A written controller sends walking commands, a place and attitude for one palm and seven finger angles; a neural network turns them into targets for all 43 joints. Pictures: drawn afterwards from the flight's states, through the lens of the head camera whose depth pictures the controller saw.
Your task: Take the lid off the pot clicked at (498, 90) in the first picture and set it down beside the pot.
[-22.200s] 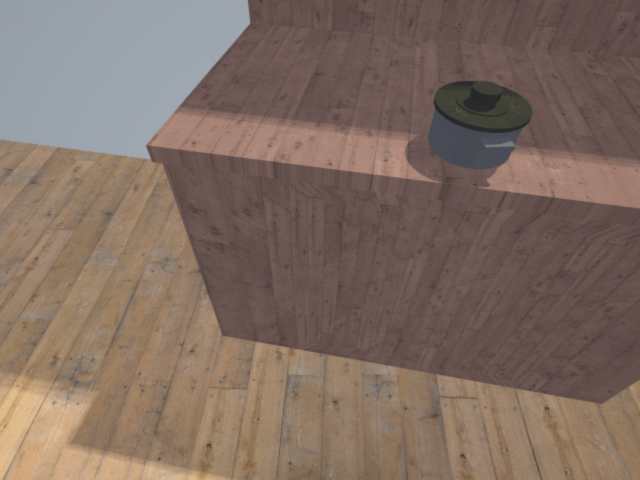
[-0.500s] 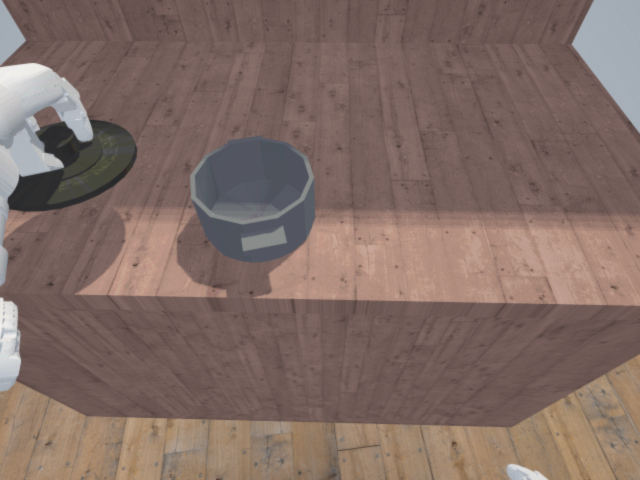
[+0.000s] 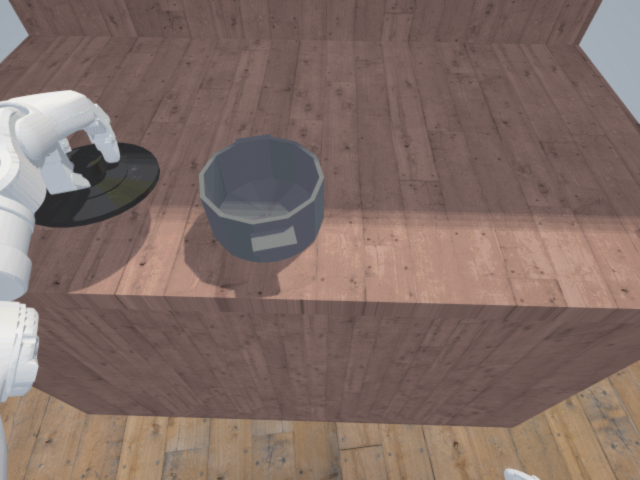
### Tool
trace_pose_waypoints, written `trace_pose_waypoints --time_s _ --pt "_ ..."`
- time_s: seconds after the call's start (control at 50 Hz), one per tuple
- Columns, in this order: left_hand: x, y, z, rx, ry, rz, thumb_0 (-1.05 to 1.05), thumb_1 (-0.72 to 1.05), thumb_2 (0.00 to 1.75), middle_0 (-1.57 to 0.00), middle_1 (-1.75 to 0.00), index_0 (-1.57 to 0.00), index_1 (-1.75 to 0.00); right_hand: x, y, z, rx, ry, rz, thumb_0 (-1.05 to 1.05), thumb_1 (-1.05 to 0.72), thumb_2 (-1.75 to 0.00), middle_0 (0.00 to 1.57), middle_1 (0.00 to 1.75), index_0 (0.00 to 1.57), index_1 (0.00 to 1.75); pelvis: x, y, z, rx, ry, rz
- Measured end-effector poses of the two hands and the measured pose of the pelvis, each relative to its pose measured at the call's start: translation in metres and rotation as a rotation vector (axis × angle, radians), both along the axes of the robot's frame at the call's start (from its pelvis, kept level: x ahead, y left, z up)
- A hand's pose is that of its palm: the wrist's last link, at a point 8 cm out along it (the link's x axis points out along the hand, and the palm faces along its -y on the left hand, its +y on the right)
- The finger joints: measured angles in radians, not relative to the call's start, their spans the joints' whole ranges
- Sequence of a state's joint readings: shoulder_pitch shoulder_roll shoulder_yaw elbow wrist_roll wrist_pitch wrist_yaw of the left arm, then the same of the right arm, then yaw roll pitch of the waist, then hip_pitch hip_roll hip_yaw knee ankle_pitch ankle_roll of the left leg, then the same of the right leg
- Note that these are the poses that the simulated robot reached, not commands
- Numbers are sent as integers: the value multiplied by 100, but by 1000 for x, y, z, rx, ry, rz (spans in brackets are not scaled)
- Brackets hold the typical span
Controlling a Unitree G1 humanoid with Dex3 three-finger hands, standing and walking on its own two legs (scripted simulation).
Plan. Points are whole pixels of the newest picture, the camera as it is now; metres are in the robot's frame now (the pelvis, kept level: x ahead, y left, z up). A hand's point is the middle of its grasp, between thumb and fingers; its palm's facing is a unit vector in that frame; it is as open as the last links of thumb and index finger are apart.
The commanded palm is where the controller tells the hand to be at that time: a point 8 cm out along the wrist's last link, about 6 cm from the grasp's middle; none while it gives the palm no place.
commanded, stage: lower the lid onto the table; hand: left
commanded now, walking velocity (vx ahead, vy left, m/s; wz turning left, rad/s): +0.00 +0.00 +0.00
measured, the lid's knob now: (82, 164) +0.47 +0.29 +0.14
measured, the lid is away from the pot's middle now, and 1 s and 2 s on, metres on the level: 0.22 0.23 0.23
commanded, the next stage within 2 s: open the fingers wide in 1.12 s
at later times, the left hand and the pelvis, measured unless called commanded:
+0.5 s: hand (75, 188) +0.44 +0.30 +0.13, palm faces -0.42 -0.11 -0.90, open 8.0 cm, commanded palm +0.45 +0.30 +0.20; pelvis +0.00 +0.00 +0.00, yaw +0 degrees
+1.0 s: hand (80, 201) +0.43 +0.30 +0.11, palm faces -0.44 -0.13 -0.89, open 8.0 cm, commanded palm +0.45 +0.30 +0.16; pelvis +0.00 +0.00 -0.01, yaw +0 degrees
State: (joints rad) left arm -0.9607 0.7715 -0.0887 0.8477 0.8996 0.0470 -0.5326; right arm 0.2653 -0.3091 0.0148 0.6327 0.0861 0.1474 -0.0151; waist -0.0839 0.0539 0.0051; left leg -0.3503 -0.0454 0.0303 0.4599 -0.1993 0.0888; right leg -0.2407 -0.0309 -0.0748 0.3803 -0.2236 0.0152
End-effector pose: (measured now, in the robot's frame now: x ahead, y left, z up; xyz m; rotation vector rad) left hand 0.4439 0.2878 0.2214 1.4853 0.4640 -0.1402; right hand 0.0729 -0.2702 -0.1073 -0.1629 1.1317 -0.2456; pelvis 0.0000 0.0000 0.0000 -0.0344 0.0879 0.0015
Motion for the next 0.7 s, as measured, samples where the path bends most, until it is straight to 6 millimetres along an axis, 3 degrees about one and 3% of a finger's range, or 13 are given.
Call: trace_pose_waypoints --time_s 0.34,0.7 --pt "6 8 -25 -24 42 -5 1 13 100 -67 -75 -68 -79 -21 -8 0 -24 52 -45 1 -91 -90 20 30 20 30 4 0 -1 -2 16 -10" --pt "-3 9 -48 -30 84 -28 1 13 100 -67 -75 -68 -79 -8 -5 -1 -22 41 -27 1 -91 -90 20 30 20 30 3 -1 -3 -5 24 -3"
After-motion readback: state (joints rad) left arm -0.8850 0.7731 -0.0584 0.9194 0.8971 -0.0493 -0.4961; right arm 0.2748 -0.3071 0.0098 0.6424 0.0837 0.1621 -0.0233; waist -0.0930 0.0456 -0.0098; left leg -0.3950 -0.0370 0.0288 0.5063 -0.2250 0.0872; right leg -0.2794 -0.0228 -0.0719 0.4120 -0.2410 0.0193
